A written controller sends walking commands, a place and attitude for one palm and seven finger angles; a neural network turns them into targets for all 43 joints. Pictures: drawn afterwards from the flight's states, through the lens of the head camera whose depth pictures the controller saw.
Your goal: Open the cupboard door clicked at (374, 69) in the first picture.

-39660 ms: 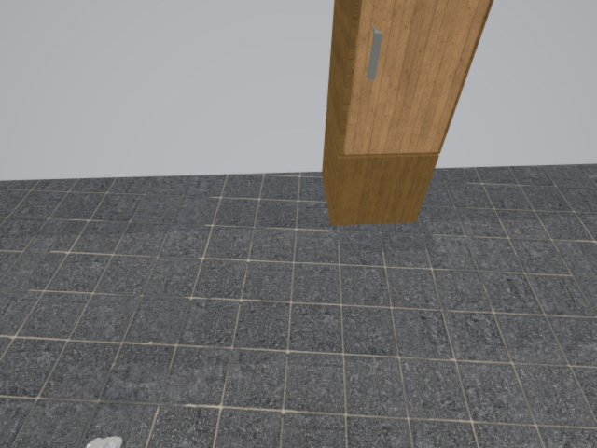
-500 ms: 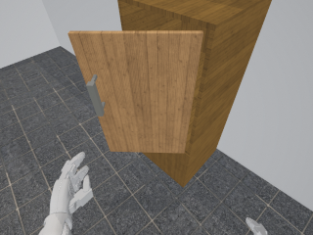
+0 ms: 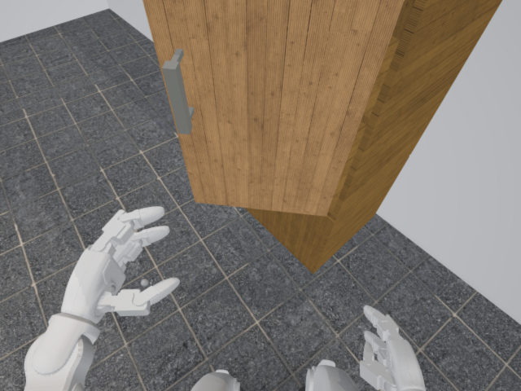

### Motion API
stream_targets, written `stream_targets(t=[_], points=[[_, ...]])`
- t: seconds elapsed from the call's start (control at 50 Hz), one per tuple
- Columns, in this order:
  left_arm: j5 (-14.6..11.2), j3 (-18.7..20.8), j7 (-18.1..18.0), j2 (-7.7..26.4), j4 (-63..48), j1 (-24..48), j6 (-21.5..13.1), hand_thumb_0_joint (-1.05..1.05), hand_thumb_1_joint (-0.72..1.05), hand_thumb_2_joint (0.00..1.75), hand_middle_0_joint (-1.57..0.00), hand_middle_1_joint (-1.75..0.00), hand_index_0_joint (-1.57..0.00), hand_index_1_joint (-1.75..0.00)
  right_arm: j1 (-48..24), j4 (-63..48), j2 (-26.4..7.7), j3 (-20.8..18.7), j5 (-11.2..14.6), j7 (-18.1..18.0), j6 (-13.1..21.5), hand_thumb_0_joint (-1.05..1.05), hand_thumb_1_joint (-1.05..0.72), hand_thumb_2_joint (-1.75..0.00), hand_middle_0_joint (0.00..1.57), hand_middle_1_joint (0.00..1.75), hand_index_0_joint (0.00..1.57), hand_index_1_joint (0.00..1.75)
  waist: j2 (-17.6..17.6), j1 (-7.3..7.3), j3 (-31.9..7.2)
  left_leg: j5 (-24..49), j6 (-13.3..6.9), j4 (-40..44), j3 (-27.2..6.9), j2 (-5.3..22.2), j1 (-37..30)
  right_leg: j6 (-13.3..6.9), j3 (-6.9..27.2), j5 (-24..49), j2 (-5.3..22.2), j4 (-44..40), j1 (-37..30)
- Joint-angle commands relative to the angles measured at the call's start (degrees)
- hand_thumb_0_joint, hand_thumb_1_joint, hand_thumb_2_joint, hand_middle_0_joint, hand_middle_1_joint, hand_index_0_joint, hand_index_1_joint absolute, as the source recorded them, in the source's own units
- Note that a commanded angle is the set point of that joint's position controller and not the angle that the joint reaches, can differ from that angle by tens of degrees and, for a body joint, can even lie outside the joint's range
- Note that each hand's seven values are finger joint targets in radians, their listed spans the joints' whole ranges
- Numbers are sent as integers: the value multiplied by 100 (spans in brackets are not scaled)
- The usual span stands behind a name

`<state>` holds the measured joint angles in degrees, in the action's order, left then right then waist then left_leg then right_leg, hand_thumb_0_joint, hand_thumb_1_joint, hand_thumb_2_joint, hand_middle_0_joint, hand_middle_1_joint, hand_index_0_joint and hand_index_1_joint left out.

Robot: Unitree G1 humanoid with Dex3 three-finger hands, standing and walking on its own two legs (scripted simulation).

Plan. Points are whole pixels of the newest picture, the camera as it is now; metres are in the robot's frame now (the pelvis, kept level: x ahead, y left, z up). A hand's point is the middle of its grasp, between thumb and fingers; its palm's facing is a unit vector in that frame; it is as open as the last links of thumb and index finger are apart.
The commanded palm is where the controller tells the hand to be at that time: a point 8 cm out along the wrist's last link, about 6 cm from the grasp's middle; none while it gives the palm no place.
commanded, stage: raise the hand with hooked fingers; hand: left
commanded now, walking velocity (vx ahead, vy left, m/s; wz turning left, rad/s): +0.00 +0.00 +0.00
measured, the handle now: (181, 93) +0.57 +0.19 +0.12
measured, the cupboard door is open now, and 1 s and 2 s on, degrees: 41 41 41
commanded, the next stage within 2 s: move the hooked fingers beside the handle in 1.38 s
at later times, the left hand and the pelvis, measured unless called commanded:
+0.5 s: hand (98, 236) +0.28 +0.24 +0.11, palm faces +0.00 -1.00 -0.07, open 13.2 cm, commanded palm +0.26 +0.29 +0.11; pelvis +0.02 +0.00 +0.03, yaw -1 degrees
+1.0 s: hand (79, 186) +0.33 +0.26 +0.15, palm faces +0.00 -1.00 -0.05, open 14.0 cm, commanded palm +0.30 +0.31 +0.14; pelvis +0.03 -0.01 +0.05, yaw -1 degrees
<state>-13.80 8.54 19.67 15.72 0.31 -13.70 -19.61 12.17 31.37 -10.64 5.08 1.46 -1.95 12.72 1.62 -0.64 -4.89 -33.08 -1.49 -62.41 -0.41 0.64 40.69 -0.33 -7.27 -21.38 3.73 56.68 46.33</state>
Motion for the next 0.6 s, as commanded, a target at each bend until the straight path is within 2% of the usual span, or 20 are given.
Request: stream_targets(t=[0.0,0.02,0.04,0.06,0.08,0.12,0.16,0.2,0.22,0.24,0.26,0.28,0.3,0.32,0.34,0.4,0.42,0.48,0.52,0.58], points=[[-463,1057,-69,768,-806,-415,728,0,4,53,-26,-86,-26,-86,-377,-1254,-1086,-625,135,-224,276,0,-90,-90,20,30,20,30,-501,-205,-1504,1865,166,1817,-230,-138,3,-65,219,559,-274,-927,-2191],[-570,1254,-154,898,-1026,-361,718,0,1,52,-26,-87,-26,-87,-425,-1274,-1043,-595,102,-223,289,0,-90,-90,20,30,20,30,-315,-333,-1555,2147,213,1846,-249,-148,-123,-126,215,795,-311,-853,-2356],[-596,1362,-280,940,-1344,-299,618,0,-1,51,-27,-88,-27,-88,-319,-1266,-994,-591,75,-198,312,0,-90,-90,20,30,20,30,-68,-332,-1663,2373,249,1873,-207,-138,-286,-132,214,1015,-297,-853,-2385],[-605,1420,-423,914,-1384,-394,503,0,-3,50,-27,-90,-27,-90,-228,-1209,-941,-596,57,-177,325,0,-90,-90,20,30,20,30,-44,-326,-1537,2484,278,1894,-198,-112,-344,-140,195,1089,-312,-869,-2326],[-579,1339,-540,801,-1459,-334,346,0,-6,49,-27,-92,-27,-92,-174,-1167,-927,-596,27,-155,347,0,-90,-90,20,30,20,30,-118,-261,-1370,2492,281,1906,-191,-96,-308,-133,194,1106,-317,-894,-2250],[-458,1293,-657,902,-1483,-61,28,0,-10,47,-27,-94,-27,-94,-57,-1080,-1000,-607,-26,-132,391,0,-90,-90,20,30,20,30,-201,-146,-1101,2481,262,1880,-217,-67,-258,-152,225,1076,-346,-892,-2124],[-284,1016,-592,784,-1258,163,-196,0,-15,45,-27,-98,-27,-98,73,-952,-1089,-615,-25,-111,456,0,-90,-90,20,30,20,30,229,53,-886,2181,238,1867,-160,-52,-364,-133,239,761,-319,-960,-1763],[-228,855,-409,804,-1006,430,-265,0,-20,43,-28,-100,-28,-100,157,-855,-1195,-616,17,-141,520,0,-90,-90,20,30,20,30,362,202,-755,1821,207,1865,-172,-50,-393,-125,263,425,-302,-1074,-1581],[-280,764,-262,789,-957,683,-229,0,-22,42,-28,-102,-28,-102,168,-845,-1251,-621,31,-176,528,0,-90,-90,20,30,20,30,199,290,-734,1791,186,1864,-215,-48,-441,-133,273,432,-328,-1107,-1613],[-300,865,-127,946,-935,797,-203,0,-24,41,-28,-103,-28,-103,207,-822,-1293,-655,66,-211,550,0,-90,-90,20,30,20,30,259,275,-960,1763,165,1877,-186,-54,-554,-110,324,429,-310,-1179,-1737],[-327,964,-15,1071,-744,734,-120,0,-27,40,-28,-105,-28,-105,223,-804,-1318,-660,92,-254,574,0,-90,-90,20,30,20,30,142,243,-1005,1750,144,1903,-181,-56,-564,-98,354,446,-291,-1259,-1881],[-365,1052,81,1187,-758,875,-58,0,-29,39,-29,-107,-29,-107,204,-795,-1333,-652,101,-286,592,0,-90,-90,20,30,20,30,248,205,-1129,1825,134,1936,-189,-73,-637,-98,379,552,-274,-1294,-2033],[-414,1245,133,1383,-747,956,11,0,-31,38,-29,-108,-29,-108,192,-794,-1338,-659,112,-325,601,0,-90,-90,20,30,20,30,178,156,-1256,1886,121,1969,-180,-73,-691,-86,390,627,-262,-1330,-2198],[-483,1409,192,1583,-690,1085,85,0,-34,37,-29,-110,-29,-110,174,-770,-1373,-630,107,-353,590,0,-90,-90,20,30,20,30,315,120,-1141,2056,146,1996,-222,-75,-757,-133,362,792,-307,-1296,-2245],[-522,1467,230,1577,-767,1156,106,0,-36,36,-29,-111,-29,-111,151,-763,-1333,-618,110,-365,585,0,-90,-90,20,30,20,30,497,75,-1276,2297,150,2042,-199,-74,-916,-133,350,1022,-293,-1302,-2376],[-671,1764,145,1681,-682,1213,146,0,-43,33,-29,-115,-29,-115,149,-739,-1283,-600,90,-375,585,0,-90,-90,20,30,20,30,321,-22,-1232,2783,190,2132,-214,-49,-1083,-120,296,1468,-315,-1349,-2584],[-690,1879,144,1822,-620,1291,175,0,-45,32,-30,-117,-30,-117,155,-758,-1293,-562,59,-357,563,0,-90,-90,20,30,20,30,535,-84,-1179,2944,213,2134,-212,-64,-1105,-169,309,1616,-351,-1331,-2677],[-682,1747,199,1596,-95,1385,305,0,-50,30,-30,-120,-30,-120,145,-702,-1287,-548,87,-328,502,0,-90,-90,20,30,20,30,361,3,-825,2923,216,2251,-165,-43,-1099,-134,280,1677,-341,-1467,-2595],[-677,1679,343,1587,301,1564,493,0,-50,30,-30,-120,-30,-120,162,-710,-1338,-529,91,-327,443,0,-90,-90,20,30,20,30,172,58,-589,2738,174,2288,-141,-53,-1024,-149,310,1642,-366,-1566,-2609],[-601,1643,574,1716,492,1981,716,0,-50,30,-30,-120,-30,-120,136,-721,-1374,-540,132,-356,394,0,-90,-90,20,30,20,30,210,86,-759,2624,142,2384,-95,-68,-1110,-116,345,1592,-322,-1685,-2702]])
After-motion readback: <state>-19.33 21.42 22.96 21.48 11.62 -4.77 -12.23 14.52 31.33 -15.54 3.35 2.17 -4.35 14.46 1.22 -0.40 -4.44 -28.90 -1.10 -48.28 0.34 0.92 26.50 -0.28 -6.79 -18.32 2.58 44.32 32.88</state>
